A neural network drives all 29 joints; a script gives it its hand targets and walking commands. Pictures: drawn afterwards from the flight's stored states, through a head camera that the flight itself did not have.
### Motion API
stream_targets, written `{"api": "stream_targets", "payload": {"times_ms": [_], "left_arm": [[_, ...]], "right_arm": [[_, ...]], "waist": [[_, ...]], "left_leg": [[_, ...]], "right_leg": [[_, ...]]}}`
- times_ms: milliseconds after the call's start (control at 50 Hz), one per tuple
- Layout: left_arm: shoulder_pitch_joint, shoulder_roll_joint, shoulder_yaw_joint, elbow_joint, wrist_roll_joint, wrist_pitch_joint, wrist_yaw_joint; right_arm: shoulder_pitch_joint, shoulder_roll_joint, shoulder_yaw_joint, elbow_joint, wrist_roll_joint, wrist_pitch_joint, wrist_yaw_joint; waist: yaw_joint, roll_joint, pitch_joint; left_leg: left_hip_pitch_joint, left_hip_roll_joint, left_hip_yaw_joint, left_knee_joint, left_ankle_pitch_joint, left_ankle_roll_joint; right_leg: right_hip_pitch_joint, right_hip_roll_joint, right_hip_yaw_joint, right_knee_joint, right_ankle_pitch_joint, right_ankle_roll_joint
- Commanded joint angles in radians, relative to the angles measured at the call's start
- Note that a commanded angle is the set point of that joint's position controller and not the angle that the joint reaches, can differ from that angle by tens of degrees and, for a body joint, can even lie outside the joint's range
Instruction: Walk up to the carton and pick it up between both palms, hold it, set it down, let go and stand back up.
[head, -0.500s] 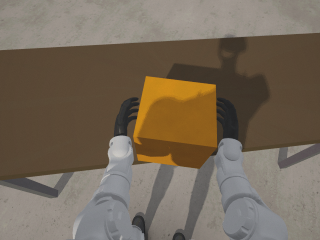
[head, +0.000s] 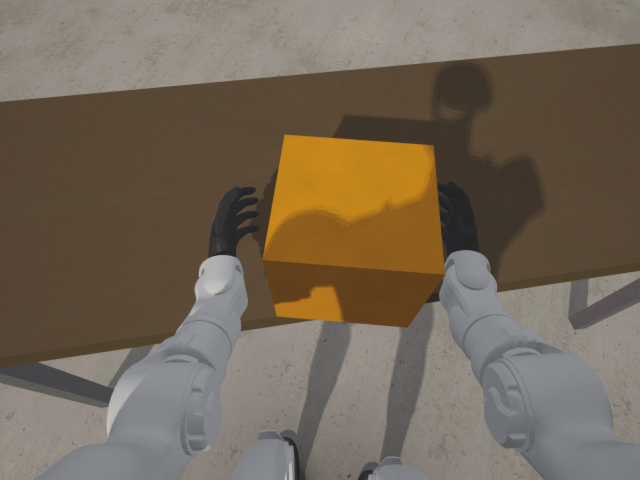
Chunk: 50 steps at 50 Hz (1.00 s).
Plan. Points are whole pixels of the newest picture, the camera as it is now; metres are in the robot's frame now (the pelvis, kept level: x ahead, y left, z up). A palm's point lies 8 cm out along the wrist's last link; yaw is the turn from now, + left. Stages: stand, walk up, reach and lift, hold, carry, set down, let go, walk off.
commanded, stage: set down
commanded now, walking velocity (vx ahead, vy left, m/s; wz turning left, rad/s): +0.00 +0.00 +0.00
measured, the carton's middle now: (349, 236) +0.42 +0.00 +0.00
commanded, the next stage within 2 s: none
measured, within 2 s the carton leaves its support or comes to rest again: neither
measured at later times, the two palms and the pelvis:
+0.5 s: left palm (189, 193) +0.41 +0.20 +0.09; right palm (495, 184) +0.44 -0.16 +0.10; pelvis +0.01 -0.01 +0.03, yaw +2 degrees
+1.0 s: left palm (164, 199) +0.38 +0.20 +0.13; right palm (507, 188) +0.41 -0.15 +0.13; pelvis +0.02 -0.02 +0.05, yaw +3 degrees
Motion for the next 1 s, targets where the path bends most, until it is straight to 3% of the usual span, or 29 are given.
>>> {"api": "stream_targets", "payload": {"times_ms": [0, 60, 80, 100, 160, 180, 240, 260, 280, 300, 320, 380, 500, 740, 860, 980], "left_arm": [[-0.416, 0.114, -0.064, -0.178, -0.073, -0.039, -0.016], [-0.396, 0.117, -0.094, -0.253, -0.105, -0.014, -0.035], [-0.385, 0.122, -0.106, -0.219, -0.117, -0.002, -0.045], [-0.41, 0.141, -0.109, -0.288, -0.132, 0.009, -0.049], [-0.401, 0.127, -0.155, -0.266, -0.166, 0.031, -0.067], [-0.349, 0.122, -0.148, -0.318, -0.166, 0.036, -0.07], [-0.42, 0.18, -0.133, -0.373, -0.173, 0.062, -0.074], [-0.461, 0.189, -0.154, -0.348, -0.186, 0.072, -0.076], [-0.431, 0.178, -0.151, -0.342, -0.19, 0.077, -0.077], [-0.439, 0.214, -0.142, -0.585, -0.194, 0.071, -0.071], [-0.39, 0.241, -0.13, -0.527, -0.19, 0.108, -0.072], [-0.367, 0.229, -0.095, -0.536, -0.138, 0.211, -0.086], [-0.355, 0.211, -0.077, -0.579, -0.113, 0.374, -0.093], [-0.363, 0.252, -0.072, -0.826, -0.134, 0.657, -0.089], [-0.188, 0.227, -0.043, -0.915, -0.106, 0.704, -0.118], [0.036, 0.165, -0.04, -1.014, -0.072, 0.646, -0.151]], "right_arm": [[-0.389, -0.149, 0.07, -0.184, 0.056, -0.046, 0.019], [-0.376, -0.187, 0.105, -0.245, 0.103, -0.035, 0.024], [-0.369, -0.192, 0.112, -0.236, 0.101, -0.025, 0.025], [-0.383, -0.223, 0.105, -0.275, 0.115, -0.014, 0.027], [-0.373, -0.216, 0.115, -0.294, 0.112, 0.022, 0.034], [-0.321, -0.213, 0.135, -0.331, 0.131, 0.032, 0.037], [-0.37, -0.253, 0.13, -0.396, 0.14, 0.067, 0.033], [-0.41, -0.256, 0.111, -0.404, 0.131, 0.08, 0.034], [-0.384, -0.24, 0.123, -0.398, 0.141, 0.093, 0.033], [-0.386, -0.228, 0.102, -0.669, 0.146, 0.094, 0.025], [-0.377, -0.236, 0.122, -0.63, 0.149, 0.127, 0.021], [-0.327, -0.238, 0.146, -0.55, 0.186, 0.204, 0.017], [-0.3, -0.238, 0.145, -0.556, 0.205, 0.324, -0.003], [-0.332, -0.238, 0.116, -0.733, 0.195, 0.53, -0.059], [-0.173, -0.201, 0.133, -0.812, 0.185, 0.546, -0.074], [0.055, -0.143, 0.128, -0.931, 0.131, 0.467, -0.067]], "waist": [[0.026, 0.052, -0.77], [0.011, 0.056, -0.785], [-0.002, 0.042, -0.736], [0.002, 0.054, -0.767], [-0.026, 0.024, -0.712], [-0.013, 0.018, -0.725], [-0.021, 0.01, -0.759], [-0.038, 0.009, -0.735], [-0.023, 0.013, -0.712], [0.011, 0.019, -0.926], [-0.01, 0.003, -0.882], [0.011, 0.01, -0.713], [0.01, 0.012, -0.505], [0.0, 0.046, -0.347], [0.0, 0.036, -0.284], [0.001, 0.019, -0.186]], "left_leg": [[0.776, -0.047, -0.053, 0.044, 0.524, -0.083], [0.814, -0.044, -0.058, 0.033, 0.553, -0.094], [0.808, -0.042, -0.063, 0.026, 0.53, -0.091], [0.82, -0.042, -0.063, 0.014, 0.518, -0.094], [0.821, -0.037, -0.079, -0.012, 0.437, -0.083], [0.841, -0.039, -0.077, -0.032, 0.458, -0.084], [0.828, -0.044, -0.075, -0.058, 0.472, -0.076], [0.803, -0.042, -0.076, -0.079, 0.416, -0.074], [0.796, -0.043, -0.076, -0.078, 0.416, -0.067], [0.833, -0.048, -0.057, -0.095, 0.495, -0.064], [0.851, -0.046, -0.063, -0.11, 0.524, -0.062], [0.875, -0.051, -0.068, -0.172, 0.502, -0.058], [0.959, -0.054, -0.057, -0.268, 0.454, -0.046], [1.088, -0.062, -0.038, -0.339, 0.447, -0.046], [1.137, -0.072, -0.03, -0.352, 0.492, -0.05], [1.129, -0.086, -0.021, -0.366, 0.497, -0.06]], "right_leg": [[-0.001, 0.022, -0.019, -0.116, 0.312, 0.021], [0.026, 0.027, -0.017, -0.128, 0.354, 0.023], [0.012, 0.023, -0.016, -0.14, 0.333, 0.024], [0.023, 0.023, -0.017, -0.143, 0.33, 0.023], [0.01, 0.018, -0.013, -0.171, 0.267, 0.021], [0.058, 0.019, -0.01, -0.184, 0.297, 0.024], [0.121, 0.012, 0.002, -0.201, 0.35, 0.031], [0.114, 0.009, -0.004, -0.213, 0.32, 0.028], [0.132, 0.004, 0.004, -0.213, 0.334, 0.029], [0.269, 0.006, 0.004, -0.236, 0.416, 0.039], [0.306, 0.007, 0.005, -0.232, 0.489, 0.047], [0.349, -0.01, 0.01, -0.278, 0.487, 0.058], [0.411, -0.02, 0.013, -0.377, 0.449, 0.066], [0.502, -0.01, 0.002, -0.466, 0.426, 0.077], [0.578, -0.006, -0.002, -0.47, 0.495, 0.084], [0.615, -0.003, -0.002, -0.473, 0.496, 0.069]]}}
